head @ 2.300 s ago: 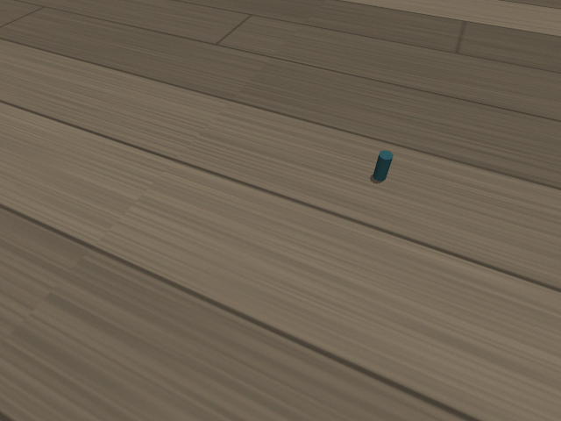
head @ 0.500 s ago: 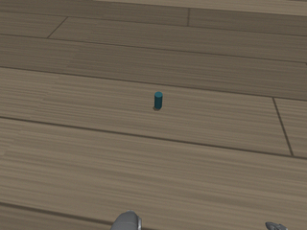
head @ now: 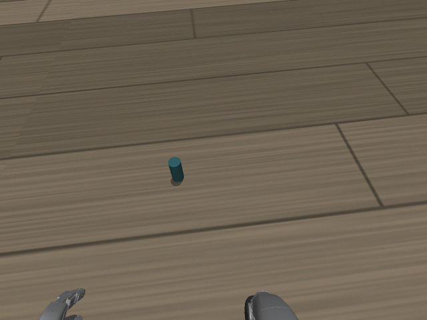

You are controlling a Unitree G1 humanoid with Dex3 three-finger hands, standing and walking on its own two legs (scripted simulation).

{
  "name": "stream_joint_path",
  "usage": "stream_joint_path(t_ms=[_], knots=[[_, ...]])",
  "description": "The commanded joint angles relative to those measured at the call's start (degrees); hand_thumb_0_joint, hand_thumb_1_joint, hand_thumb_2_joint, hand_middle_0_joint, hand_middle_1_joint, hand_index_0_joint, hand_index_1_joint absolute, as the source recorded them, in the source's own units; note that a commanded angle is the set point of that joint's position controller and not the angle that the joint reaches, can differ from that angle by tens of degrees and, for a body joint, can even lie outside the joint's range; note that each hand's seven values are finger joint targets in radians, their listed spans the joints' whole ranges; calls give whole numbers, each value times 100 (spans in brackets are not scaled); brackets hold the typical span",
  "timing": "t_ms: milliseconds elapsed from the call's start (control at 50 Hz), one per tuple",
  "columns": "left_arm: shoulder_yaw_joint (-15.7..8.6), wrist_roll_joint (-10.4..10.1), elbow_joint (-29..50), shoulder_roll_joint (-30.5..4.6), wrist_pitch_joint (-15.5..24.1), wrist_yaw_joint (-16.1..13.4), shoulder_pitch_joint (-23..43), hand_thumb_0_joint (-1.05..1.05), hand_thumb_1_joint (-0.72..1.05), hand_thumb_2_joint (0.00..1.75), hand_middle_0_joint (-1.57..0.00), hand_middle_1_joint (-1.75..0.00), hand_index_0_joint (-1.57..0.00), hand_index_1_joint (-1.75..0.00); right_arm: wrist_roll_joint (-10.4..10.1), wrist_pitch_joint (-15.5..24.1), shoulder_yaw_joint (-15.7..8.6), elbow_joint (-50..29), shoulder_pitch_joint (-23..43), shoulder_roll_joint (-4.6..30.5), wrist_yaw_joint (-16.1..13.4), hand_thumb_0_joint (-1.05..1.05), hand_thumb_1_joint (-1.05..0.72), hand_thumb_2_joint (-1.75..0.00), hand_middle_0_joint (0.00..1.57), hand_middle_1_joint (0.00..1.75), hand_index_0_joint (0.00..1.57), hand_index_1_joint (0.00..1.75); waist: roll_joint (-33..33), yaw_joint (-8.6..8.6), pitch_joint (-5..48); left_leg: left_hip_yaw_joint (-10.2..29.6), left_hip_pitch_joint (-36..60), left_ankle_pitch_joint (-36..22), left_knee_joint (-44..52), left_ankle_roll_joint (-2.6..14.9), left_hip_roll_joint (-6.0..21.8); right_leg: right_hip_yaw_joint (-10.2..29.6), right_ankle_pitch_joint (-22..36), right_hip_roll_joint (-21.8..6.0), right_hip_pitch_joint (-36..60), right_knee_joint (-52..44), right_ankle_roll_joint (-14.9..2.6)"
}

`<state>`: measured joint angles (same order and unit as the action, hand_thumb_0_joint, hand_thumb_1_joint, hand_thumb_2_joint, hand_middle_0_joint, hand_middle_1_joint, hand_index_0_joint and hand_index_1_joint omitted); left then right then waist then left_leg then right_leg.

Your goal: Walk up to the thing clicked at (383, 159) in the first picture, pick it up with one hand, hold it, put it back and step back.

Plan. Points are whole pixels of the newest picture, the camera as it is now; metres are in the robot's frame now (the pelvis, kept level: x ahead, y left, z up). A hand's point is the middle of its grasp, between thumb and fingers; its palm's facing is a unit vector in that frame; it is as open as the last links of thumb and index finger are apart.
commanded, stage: walk up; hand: left
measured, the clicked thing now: (176, 169) +0.89 +0.19 -0.69
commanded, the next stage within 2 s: none
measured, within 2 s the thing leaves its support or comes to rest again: neither
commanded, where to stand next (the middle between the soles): +0.54 +0.00 m, yaw -2 degrees
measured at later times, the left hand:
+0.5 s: hand (91, 278) +0.23 +0.29 -0.15, palm faces -0.06 -0.93 -0.36, open 7.4 cm
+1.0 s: hand (120, 178) +0.48 +0.25 -0.12, palm faces -0.12 -0.90 -0.41, open 7.4 cm
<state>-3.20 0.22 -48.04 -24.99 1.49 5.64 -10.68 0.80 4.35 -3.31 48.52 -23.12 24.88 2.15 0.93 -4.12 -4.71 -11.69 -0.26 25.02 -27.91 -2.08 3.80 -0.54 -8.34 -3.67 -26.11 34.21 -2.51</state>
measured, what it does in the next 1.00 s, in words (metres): walks ahead: right foot, then left foot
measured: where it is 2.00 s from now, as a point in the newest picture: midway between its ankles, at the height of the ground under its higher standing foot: (218, 244)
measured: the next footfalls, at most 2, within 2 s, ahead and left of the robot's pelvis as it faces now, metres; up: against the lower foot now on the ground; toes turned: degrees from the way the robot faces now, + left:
right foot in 0.02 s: +0.17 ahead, -0.12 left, +0.00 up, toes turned -2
left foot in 0.48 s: +0.33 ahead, +0.13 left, +0.00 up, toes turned +2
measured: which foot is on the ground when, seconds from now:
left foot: down 0.00-0.04, up 0.06-0.46, down 0.48-0.96, up 0.98-1.00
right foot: up 0.00-0.00, down 0.02-0.52, up 0.54-0.92, down 0.94-1.00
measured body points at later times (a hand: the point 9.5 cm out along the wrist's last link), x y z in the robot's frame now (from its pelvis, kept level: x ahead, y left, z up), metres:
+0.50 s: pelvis +0.20 +0.01 +0.00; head +0.21 +0.03 +0.45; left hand +0.24 +0.33 -0.12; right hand +0.27 -0.32 -0.09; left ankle +0.29 +0.12 -0.73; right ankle +0.13 -0.12 -0.72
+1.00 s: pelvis +0.36 -0.02 +0.00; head +0.38 -0.04 +0.45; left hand +0.48 +0.30 -0.09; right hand +0.36 -0.34 -0.13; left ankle +0.30 +0.12 -0.70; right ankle +0.43 -0.13 -0.72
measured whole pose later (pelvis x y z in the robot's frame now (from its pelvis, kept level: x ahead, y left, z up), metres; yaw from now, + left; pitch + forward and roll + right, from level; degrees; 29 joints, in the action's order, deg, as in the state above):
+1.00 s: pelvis +0.36 -0.02 +0.00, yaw -4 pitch -3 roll +0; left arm -3.1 0.8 -49.4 -22.7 4.8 2.8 -13.8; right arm 0.1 1.9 -2.8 48.7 -21.6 24.5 2.2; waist -3.2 -2.0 -5.6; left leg -2.2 -12.0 27.4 -48.2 1.7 3.0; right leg -3.0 -12.4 -0.9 -20.3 35.7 -1.4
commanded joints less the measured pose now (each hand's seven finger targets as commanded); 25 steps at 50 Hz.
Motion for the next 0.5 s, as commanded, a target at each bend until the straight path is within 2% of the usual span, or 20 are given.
stream_joint_path(t_ms=[0,20,40,60,80,100,120,160,180,220,260,280,320,340,380,400,420,440,460,480], knots=[[-535,56,38,-1315,299,-210,-1125,0,90,90,-20,-30,-20,-30,-17,109,-277,-586,-9,1010,-105,0,-90,-90,20,30,20,30,754,914,1080,383,-1556,-2499,-2135,771,642,31,-306,258,3019,-572,-227],[-669,63,74,-1743,329,-305,-1575,0,90,90,-20,-30,-20,-30,-37,106,-126,-669,-324,617,-87,0,-90,-90,20,30,20,30,1928,1000,1475,365,-2629,-175,-3432,532,-8,2148,-775,-1031,3867,-925,-602],[-677,-38,129,-1974,320,-324,-1526,0,90,90,-20,-30,-20,-30,-93,46,-223,-622,-198,1021,-114,0,-90,-90,20,30,20,30,1737,1032,1243,811,-3552,548,-4015,378,-369,4078,-842,-1822,3887,-1681,-1210],[-671,-130,207,-1940,296,-346,-1216,0,90,90,-20,-30,-20,-30,-40,2,-295,-525,26,1334,-161,0,-90,-90,20,30,20,30,1243,981,914,1141,-3525,505,-4325,356,-19,4126,-1007,-1932,3285,-1738,-1436],[-599,-190,257,-1731,275,-375,-974,0,90,90,-20,-30,-20,-30,-46,11,-323,-439,232,1354,-154,0,-90,-90,20,30,20,30,771,869,522,1381,-3444,230,-4362,384,135,3475,-565,-1704,2686,-1761,-1385],[-528,-204,298,-1540,295,-417,-786,0,90,90,-20,-30,-20,-30,-124,-7,-294,-346,157,1223,-144,0,-90,-90,20,30,20,30,534,685,405,1521,-3197,-107,-4185,414,206,2646,217,-1394,2380,-1661,-1137],[-472,-175,338,-1387,322,-440,-642,0,90,90,-20,-30,-20,-30,-148,-34,-251,-284,39,1075,-120,0,-90,-90,20,30,20,30,610,537,362,1443,-3028,-245,-3963,434,223,2060,778,-1130,2128,-1523,-1019],[-412,-132,313,-1209,388,-443,-683,0,90,90,-20,-30,-20,-30,-76,-94,-228,-274,-9,929,-74,0,-90,-90,20,30,20,30,537,435,330,1361,-2707,-583,-3559,401,201,1484,1500,-795,1713,-1510,-864],[-391,-110,347,-1183,420,-437,-689,0,90,90,-20,-30,-20,-30,-42,-118,-249,-272,28,916,-44,0,-90,-90,20,30,20,30,495,426,289,1303,-2668,-723,-3503,384,183,1347,1455,-747,1547,-1571,-867],[-388,-72,444,-1189,475,-432,-697,0,90,90,-20,-30,-20,-30,-15,-146,-286,-322,167,909,18,0,-90,-90,20,30,20,30,399,423,299,1246,-2822,-944,-3112,292,199,1228,959,-761,1555,-1688,-964],[-423,-34,509,-1268,497,-425,-611,0,90,90,-20,-30,-20,-30,16,-151,-318,-418,398,910,65,0,-90,-90,20,30,20,30,406,432,152,1173,-2857,-1015,-2520,187,311,1177,-61,-823,1285,-1908,-1052],[-431,2,541,-1300,498,-417,-663,0,90,90,-20,-30,-20,-30,35,-138,-320,-477,599,907,89,0,-90,-90,20,30,20,30,436,521,82,1140,-2858,-988,-2171,155,342,1211,-544,-831,1209,-1973,-1086],[-455,49,566,-1384,507,-391,-657,0,90,90,-20,-30,-20,-30,68,-80,-329,-569,915,877,145,0,-90,-90,20,30,20,30,555,602,-43,1185,-2662,-1221,-1524,168,457,1291,-1070,-942,986,-1989,-1103],[-441,44,537,-1347,500,-380,-740,0,90,90,-20,-30,-20,-30,65,-31,-344,-574,1028,876,157,0,-90,-90,20,30,20,30,491,660,-56,1151,-2540,-1269,-1187,174,375,1219,-903,-868,1032,-1864,-1062],[-420,25,504,-1396,487,-367,-736,0,90,90,-20,-30,-20,-30,64,40,-371,-543,1034,855,155,0,-90,-90,20,30,20,30,531,629,20,1076,-2114,-1402,-854,229,253,1144,-851,-872,938,-1670,-987],[-408,26,512,-1423,472,-359,-700,0,90,90,-20,-30,-20,-30,67,66,-384,-498,983,866,156,0,-90,-90,20,30,20,30,556,552,62,983,-1813,-1352,-719,277,166,1151,-890,-899,791,-1569,-952],[-394,29,530,-1432,452,-355,-627,0,90,90,-20,-30,-20,-30,66,105,-402,-438,752,863,146,0,-90,-90,20,30,20,30,478,370,174,868,-1363,-1379,-357,328,51,1065,-720,-853,723,-1227,-880],[-335,56,540,-1302,444,-362,-667,0,90,90,-20,-30,-20,-30,82,141,-460,-284,374,996,111,0,-90,-90,20,30,20,30,150,163,400,888,-605,-1324,-296,392,-74,939,-501,-699,397,-659,-718],[-242,51,557,-1053,441,-364,-817,0,90,90,-20,-30,-20,-30,97,189,-540,-135,-143,1232,50,0,-90,-90,20,30,20,30,-529,-81,702,1052,212,-826,27,555,-21,533,-40,-298,89,537,-549],[-120,-14,567,-633,443,-377,-1077,0,90,90,-20,-30,-20,-30,185,229,-663,-99,-632,1634,-4,0,-90,-90,20,30,20,30,-1773,-244,1100,2620,857,-1,634,890,1047,15,-529,281,-580,2188,-211]])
